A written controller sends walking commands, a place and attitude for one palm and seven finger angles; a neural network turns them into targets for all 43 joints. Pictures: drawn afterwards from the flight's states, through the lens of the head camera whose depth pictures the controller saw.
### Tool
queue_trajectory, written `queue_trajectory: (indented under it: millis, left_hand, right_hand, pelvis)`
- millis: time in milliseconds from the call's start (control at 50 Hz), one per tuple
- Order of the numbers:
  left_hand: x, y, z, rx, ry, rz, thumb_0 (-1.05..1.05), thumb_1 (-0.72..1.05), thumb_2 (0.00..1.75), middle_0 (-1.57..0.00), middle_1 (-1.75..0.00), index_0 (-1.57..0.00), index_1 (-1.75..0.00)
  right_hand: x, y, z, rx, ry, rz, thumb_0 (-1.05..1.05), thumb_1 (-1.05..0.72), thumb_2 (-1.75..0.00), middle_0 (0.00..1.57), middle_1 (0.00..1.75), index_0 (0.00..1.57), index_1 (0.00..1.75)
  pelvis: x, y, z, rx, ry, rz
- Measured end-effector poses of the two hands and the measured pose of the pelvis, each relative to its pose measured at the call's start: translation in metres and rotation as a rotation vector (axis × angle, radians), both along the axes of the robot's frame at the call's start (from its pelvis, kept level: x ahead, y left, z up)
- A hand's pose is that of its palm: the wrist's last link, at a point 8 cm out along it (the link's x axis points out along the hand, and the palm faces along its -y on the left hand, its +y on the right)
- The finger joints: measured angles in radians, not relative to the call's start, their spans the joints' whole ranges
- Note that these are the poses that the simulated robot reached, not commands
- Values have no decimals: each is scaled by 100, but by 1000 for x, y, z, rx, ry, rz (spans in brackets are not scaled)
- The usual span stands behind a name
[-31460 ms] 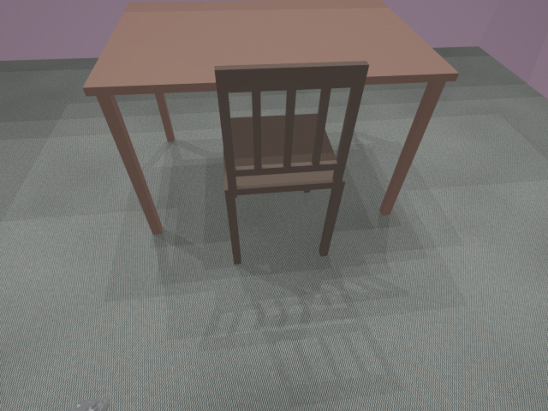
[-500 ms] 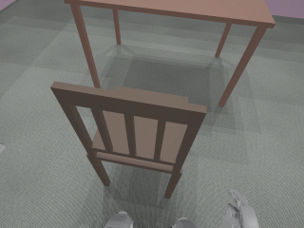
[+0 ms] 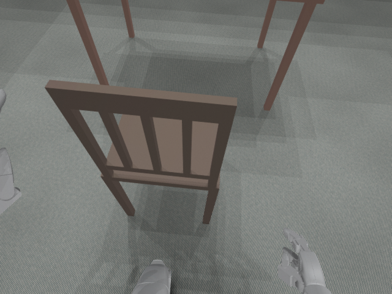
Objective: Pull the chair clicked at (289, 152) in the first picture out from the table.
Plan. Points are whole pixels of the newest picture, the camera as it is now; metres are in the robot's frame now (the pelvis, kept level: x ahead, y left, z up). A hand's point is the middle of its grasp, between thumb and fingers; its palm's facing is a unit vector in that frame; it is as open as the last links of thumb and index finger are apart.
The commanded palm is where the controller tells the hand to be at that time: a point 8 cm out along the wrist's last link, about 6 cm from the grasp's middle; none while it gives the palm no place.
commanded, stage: stop stepping back and stand still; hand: left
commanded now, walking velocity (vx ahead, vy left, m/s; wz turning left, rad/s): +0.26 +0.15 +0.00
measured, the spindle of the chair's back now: (152, 145) +0.47 +0.15 -0.08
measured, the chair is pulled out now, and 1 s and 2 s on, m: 0.61 0.61 0.61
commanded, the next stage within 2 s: let the arm hang, fingers relaxed in 1.40 s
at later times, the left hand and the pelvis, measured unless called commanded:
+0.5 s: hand out of the picture +0.13 +0.26 +0.19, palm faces +0.45 -0.76 -0.47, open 7.4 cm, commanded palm +0.08 +0.29 +0.19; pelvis -0.06 -0.01 +0.01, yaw +0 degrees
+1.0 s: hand out of the picture +0.16 +0.28 +0.17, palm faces +0.40 -0.77 -0.49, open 7.4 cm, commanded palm +0.10 +0.31 +0.19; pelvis -0.04 +0.01 +0.01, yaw +0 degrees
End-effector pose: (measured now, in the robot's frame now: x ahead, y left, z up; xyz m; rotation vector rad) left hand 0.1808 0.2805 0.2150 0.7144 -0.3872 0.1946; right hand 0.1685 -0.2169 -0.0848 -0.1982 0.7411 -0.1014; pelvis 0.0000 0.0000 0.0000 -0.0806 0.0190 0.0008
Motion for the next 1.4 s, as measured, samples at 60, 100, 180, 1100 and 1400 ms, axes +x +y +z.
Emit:
queue_trajectory:
  millis: [60,100,180,1100,1400]
  left_hand:
    - [-14,1,-2,-13,40,15,1,88,89,-21,-30,-22,-31]
    - [-21,10,-9,-30,75,59,1,88,89,-21,-30,-22,-31]
    - [-33,27,-26,-101,86,133,1,88,89,-21,-30,-22,-31]
    - [-51,27,-27,-209,109,173,1,88,89,-21,-30,-21,-30]
    - [-40,23,-23,-187,123,151,1,88,89,-21,-30,-22,-30]
  right_hand:
    - [-32,-18,4,-15,58,-79,1,-90,-90,21,30,20,30]
    - [-49,-29,7,-34,67,-131,2,-90,-90,21,30,20,30]
    - [-74,-42,12,-77,47,-196,2,-90,-90,20,30,20,30]
    - [-58,-4,25,-15,-22,-68,2,-90,-90,21,30,20,30]
    - [-40,-25,36,-41,-36,-112,1,-90,-90,20,30,20,30]
  pelvis:
    - [-6,0,5,50,5,-24]
    - [-8,2,5,62,9,-26]
    - [-20,5,2,80,-26,-19]
    - [-36,8,16,59,-34,-8]
    - [-25,4,18,59,-39,-19]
